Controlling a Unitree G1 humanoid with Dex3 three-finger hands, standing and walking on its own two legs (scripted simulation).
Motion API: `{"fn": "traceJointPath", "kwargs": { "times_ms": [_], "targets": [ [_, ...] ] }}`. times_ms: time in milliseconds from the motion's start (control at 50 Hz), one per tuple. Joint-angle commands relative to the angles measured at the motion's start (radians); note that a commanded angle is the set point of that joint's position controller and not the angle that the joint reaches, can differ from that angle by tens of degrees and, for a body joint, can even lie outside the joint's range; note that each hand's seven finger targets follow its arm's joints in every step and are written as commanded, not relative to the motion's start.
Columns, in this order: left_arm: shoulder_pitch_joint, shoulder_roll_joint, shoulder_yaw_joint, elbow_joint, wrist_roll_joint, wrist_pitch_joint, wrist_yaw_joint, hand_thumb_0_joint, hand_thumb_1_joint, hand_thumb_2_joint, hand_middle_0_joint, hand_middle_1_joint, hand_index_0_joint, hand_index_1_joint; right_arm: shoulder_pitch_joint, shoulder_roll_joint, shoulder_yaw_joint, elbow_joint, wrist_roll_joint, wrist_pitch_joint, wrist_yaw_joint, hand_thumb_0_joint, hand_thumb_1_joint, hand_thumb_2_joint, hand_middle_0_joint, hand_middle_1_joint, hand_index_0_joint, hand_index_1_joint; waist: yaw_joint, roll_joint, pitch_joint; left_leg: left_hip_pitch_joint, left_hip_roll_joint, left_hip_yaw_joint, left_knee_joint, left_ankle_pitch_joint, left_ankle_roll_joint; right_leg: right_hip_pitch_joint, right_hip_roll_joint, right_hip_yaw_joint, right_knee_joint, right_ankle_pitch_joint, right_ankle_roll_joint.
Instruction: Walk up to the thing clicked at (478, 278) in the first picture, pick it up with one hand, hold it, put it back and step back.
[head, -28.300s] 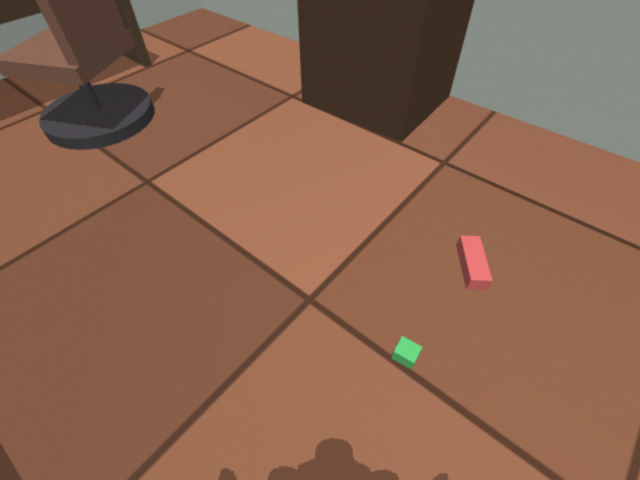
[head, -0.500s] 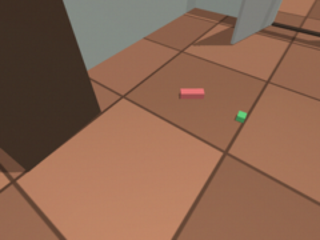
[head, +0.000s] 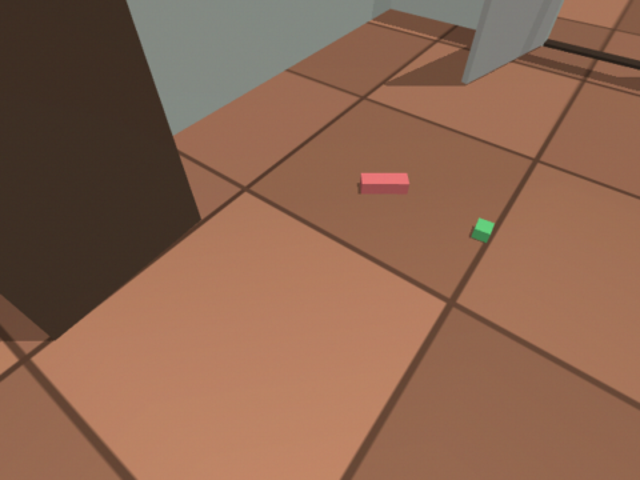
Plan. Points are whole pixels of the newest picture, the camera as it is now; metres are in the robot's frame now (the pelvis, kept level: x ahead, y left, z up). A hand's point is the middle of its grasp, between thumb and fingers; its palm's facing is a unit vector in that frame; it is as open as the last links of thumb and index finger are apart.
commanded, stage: stand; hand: right
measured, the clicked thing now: (384, 183) +1.47 -0.25 -0.75
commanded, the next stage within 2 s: walk up in 0.94 s
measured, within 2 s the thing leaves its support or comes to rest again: neither
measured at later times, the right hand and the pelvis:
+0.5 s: hand out of the picture +0.08 -0.25 -0.15, palm faces -0.02 +0.94 -0.35, open 7.4 cm; pelvis +0.01 +0.00 +0.00, yaw +0 degrees
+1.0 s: hand out of the picture +0.08 -0.26 -0.15, palm faces +0.00 +0.94 -0.33, open 7.4 cm; pelvis +0.01 +0.00 +0.00, yaw +0 degrees
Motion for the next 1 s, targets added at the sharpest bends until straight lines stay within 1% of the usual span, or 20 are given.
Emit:
{"fn": "traceJointPath", "kwargs": {
  "times_ms": [0,60,80,100,220,240,280,300,320,460,560,700,740,760,820,900,920,940,960,980],
  "targets": [
    [-0.035,0.214,0.039,-0.060,0.002,-0.026,0.018,0.000,0.900,0.900,-0.200,-0.300,-0.200,-0.300,-0.040,-0.225,-0.040,-0.062,0.006,-0.025,-0.015,0.000,-0.900,-0.900,0.200,0.300,0.200,0.300,-0.003,0.011,-0.077,0.019,0.130,-0.105,-0.067,0.107,0.013,0.005,-0.089,0.057,-0.034,0.148,-0.045],
    [-0.040,0.215,0.038,-0.062,0.003,-0.027,0.018,0.000,0.900,0.900,-0.200,-0.300,-0.200,-0.300,-0.039,-0.225,-0.040,-0.061,0.006,-0.022,-0.016,0.000,-0.900,-0.900,0.200,0.300,0.200,0.300,-0.006,-0.006,-0.068,0.014,0.124,-0.099,-0.067,0.089,0.013,0.004,-0.093,0.061,-0.044,0.148,-0.041],
    [-0.036,0.218,0.038,-0.064,0.005,-0.027,0.018,0.000,0.900,0.900,-0.200,-0.300,-0.200,-0.300,-0.044,-0.222,-0.040,-0.064,0.005,-0.024,-0.015,0.000,-0.900,-0.900,0.200,0.300,0.200,0.300,-0.004,-0.002,-0.079,0.025,0.128,-0.104,-0.065,0.117,0.013,0.001,-0.093,0.057,-0.035,0.163,-0.045],
    [-0.027,0.209,0.034,-0.060,0.004,-0.026,0.018,0.000,0.900,0.900,-0.200,-0.300,-0.200,-0.300,-0.045,-0.227,-0.041,-0.063,0.007,-0.023,-0.015,0.000,-0.900,-0.900,0.200,0.300,0.200,0.300,-0.002,0.011,-0.072,0.022,0.126,-0.103,-0.064,0.098,0.012,-0.003,-0.092,0.057,-0.044,0.148,-0.041],
    [-0.044,0.215,0.037,-0.065,0.004,-0.028,0.020,0.000,0.900,0.900,-0.200,-0.300,-0.200,-0.300,-0.041,-0.220,-0.040,-0.064,0.006,-0.021,-0.015,0.000,-0.900,-0.900,0.200,0.300,0.200,0.300,-0.010,-0.004,-0.069,0.025,0.124,-0.100,-0.064,0.113,0.015,0.004,-0.094,0.056,-0.043,0.168,-0.040],
    [-0.031,0.211,0.036,-0.064,0.004,-0.027,0.020,0.000,0.900,0.900,-0.200,-0.300,-0.200,-0.300,-0.044,-0.226,-0.042,-0.061,0.006,-0.022,-0.015,0.000,-0.900,-0.900,0.200,0.300,0.200,0.300,-0.003,0.011,-0.060,0.019,0.124,-0.105,-0.070,0.098,0.013,-0.008,-0.091,0.056,-0.048,0.145,-0.039],
    [-0.030,0.214,0.037,-0.065,0.004,-0.028,0.020,0.000,0.900,0.900,-0.200,-0.300,-0.200,-0.300,-0.047,-0.226,-0.043,-0.064,0.006,-0.022,-0.014,0.000,-0.900,-0.900,0.200,0.300,0.200,0.300,-0.004,0.010,-0.062,0.013,0.124,-0.106,-0.067,0.094,0.015,0.002,-0.092,0.055,-0.047,0.143,-0.038],
    [-0.036,0.218,0.037,-0.067,0.004,-0.027,0.019,0.000,0.900,0.900,-0.200,-0.300,-0.200,-0.300,-0.048,-0.216,-0.040,-0.064,0.005,-0.022,-0.014,0.000,-0.900,-0.900,0.200,0.300,0.200,0.300,-0.005,-0.008,-0.066,0.022,0.125,-0.104,-0.070,0.097,0.013,0.001,-0.094,0.053,-0.042,0.138,-0.044],
    [-0.039,0.212,0.038,-0.070,0.005,-0.027,0.020,0.000,0.900,0.900,-0.200,-0.300,-0.200,-0.300,-0.051,-0.229,-0.043,-0.067,0.004,-0.021,-0.016,0.000,-0.900,-0.900,0.200,0.300,0.200,0.300,-0.004,0.007,-0.076,0.024,0.126,-0.105,-0.065,0.112,0.015,0.006,-0.094,0.053,-0.042,0.155,-0.041],
    [-0.038,0.216,0.037,-0.071,0.003,-0.030,0.021,0.000,0.900,0.900,-0.200,-0.300,-0.200,-0.300,-0.043,-0.223,-0.044,-0.063,0.008,-0.022,-0.016,0.000,-0.900,-0.900,0.200,0.300,0.200,0.300,-0.009,-0.002,-0.077,0.038,0.127,-0.105,-0.061,0.147,0.015,0.014,-0.097,0.052,-0.044,0.179,-0.044],
    [-0.031,0.212,0.038,-0.076,0.005,-0.027,0.021,0.000,0.900,0.900,-0.200,-0.300,-0.200,-0.300,-0.049,-0.225,-0.045,-0.070,0.004,-0.023,-0.018,0.000,-0.900,-0.900,0.200,0.300,0.200,0.300,-0.002,0.008,-0.089,0.039,0.127,-0.104,-0.058,0.186,0.016,0.020,-0.096,0.044,-0.033,0.198,-0.039],
    [-0.036,0.212,0.038,-0.080,0.003,-0.025,0.022,0.000,0.900,0.900,-0.200,-0.300,-0.200,-0.300,-0.042,-0.227,-0.045,-0.064,0.006,-0.022,-0.019,0.000,-0.900,-0.900,0.200,0.300,0.200,0.300,-0.003,0.003,-0.073,0.037,0.126,-0.106,-0.068,0.154,0.017,0.018,-0.096,0.044,-0.039,0.169,-0.042],
    [-0.032,0.210,0.036,-0.077,0.004,-0.024,0.020,0.000,0.900,0.900,-0.200,-0.300,-0.200,-0.300,-0.040,-0.222,-0.044,-0.063,0.005,-0.023,-0.018,0.000,-0.900,-0.900,0.200,0.300,0.200,0.300,-0.006,0.002,-0.057,0.025,0.122,-0.105,-0.075,0.119,0.014,0.006,-0.096,0.047,-0.046,0.145,-0.042],
    [-0.025,0.213,0.037,-0.077,0.006,-0.024,0.021,0.000,0.900,0.900,-0.200,-0.300,-0.200,-0.300,-0.045,-0.226,-0.046,-0.064,0.004,-0.022,-0.018,0.000,-0.900,-0.900,0.200,0.300,0.200,0.300,-0.001,0.007,-0.057,0.022,0.124,-0.110,-0.076,0.105,0.015,0.001,-0.093,0.047,-0.047,0.129,-0.043],
    [-0.021,0.210,0.036,-0.079,0.005,-0.025,0.021,0.000,0.900,0.900,-0.200,-0.300,-0.200,-0.300,-0.044,-0.226,-0.047,-0.065,0.005,-0.023,-0.017,0.000,-0.900,-0.900,0.200,0.300,0.200,0.300,-0.003,0.004,-0.076,0.039,0.129,-0.113,-0.066,0.144,0.018,0.012,-0.098,0.044,-0.044,0.160,-0.044],
    [-0.038,0.215,0.039,-0.084,0.005,-0.028,0.023,0.000,0.900,0.900,-0.200,-0.300,-0.200,-0.300,-0.038,-0.223,-0.047,-0.066,0.003,-0.022,-0.017,0.000,-0.900,-0.900,0.200,0.300,0.200,0.300,-0.007,-0.005,-0.072,0.027,0.122,-0.104,-0.063,0.152,0.016,0.020,-0.100,0.047,-0.042,0.180,-0.044],
    [0.032,0.295,0.108,-0.128,0.024,-0.048,-0.004,0.000,0.900,0.900,-0.200,-0.300,-0.200,-0.300,0.026,-0.323,-0.125,-0.112,-0.015,-0.038,0.014,0.000,-0.900,-0.900,0.200,0.300,0.200,0.300,-0.015,0.037,-0.186,0.103,0.088,-0.092,0.014,-0.367,0.060,-0.022,-0.054,0.036,0.058,-0.347,-0.128],
    [-0.002,0.300,0.113,-0.140,0.032,-0.047,-0.017,0.000,0.900,0.900,-0.200,-0.300,-0.200,-0.300,0.052,-0.324,-0.131,-0.104,-0.024,-0.040,0.024,0.000,-0.900,-0.900,0.200,0.300,0.200,0.300,-0.045,0.027,-0.104,0.104,0.139,-0.172,-0.001,-0.550,0.094,-0.207,-0.046,0.036,0.103,-0.499,-0.133],
    [-0.069,0.281,0.111,-0.164,0.038,-0.043,-0.024,0.000,0.900,0.900,-0.200,-0.300,-0.200,-0.300,0.072,-0.342,-0.142,-0.102,-0.028,-0.040,0.028,0.000,-0.900,-0.900,0.200,0.300,0.200,0.300,-0.074,0.078,-0.010,0.116,0.209,-0.267,-0.097,-0.664,0.129,-0.378,-0.001,-0.042,0.205,-0.460,-0.100],
    [-0.124,0.260,0.111,-0.203,0.039,-0.040,-0.029,0.000,0.900,0.900,-0.200,-0.300,-0.200,-0.300,0.099,-0.371,-0.157,-0.114,-0.031,-0.045,0.027,0.000,-0.900,-0.900,0.200,0.300,0.200,0.300,-0.106,0.173,0.053,0.124,0.350,-0.421,-0.235,-0.728,0.192,-0.513,0.014,-0.101,0.424,-0.343,-0.082]
  ]
}}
